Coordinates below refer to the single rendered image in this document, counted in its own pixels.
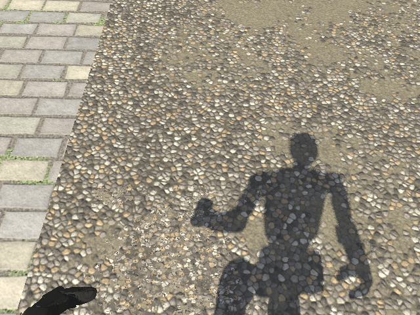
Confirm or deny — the robot left hand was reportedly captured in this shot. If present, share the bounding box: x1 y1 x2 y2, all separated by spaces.
20 286 97 315

